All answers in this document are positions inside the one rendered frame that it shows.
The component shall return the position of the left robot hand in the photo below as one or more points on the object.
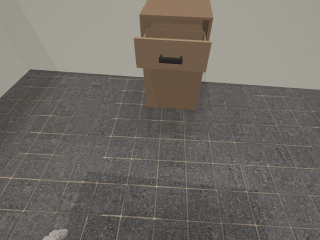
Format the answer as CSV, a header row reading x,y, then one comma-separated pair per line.
x,y
56,235

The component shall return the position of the handle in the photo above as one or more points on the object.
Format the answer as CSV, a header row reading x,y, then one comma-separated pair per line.
x,y
170,60

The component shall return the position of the cabinet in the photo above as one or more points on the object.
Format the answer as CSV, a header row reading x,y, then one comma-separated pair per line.
x,y
174,89

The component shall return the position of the drawer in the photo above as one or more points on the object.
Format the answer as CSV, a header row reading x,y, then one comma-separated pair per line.
x,y
191,45

